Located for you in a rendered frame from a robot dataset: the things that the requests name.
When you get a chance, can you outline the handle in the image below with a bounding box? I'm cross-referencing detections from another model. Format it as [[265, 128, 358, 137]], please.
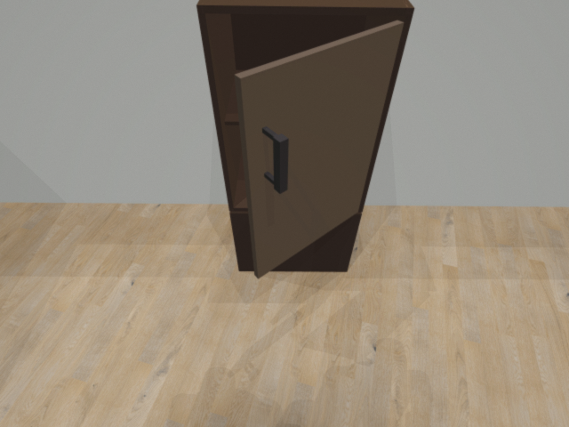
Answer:
[[262, 126, 289, 194]]

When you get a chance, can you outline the cupboard door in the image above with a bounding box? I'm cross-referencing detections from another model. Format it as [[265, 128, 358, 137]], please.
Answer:
[[235, 20, 404, 279]]

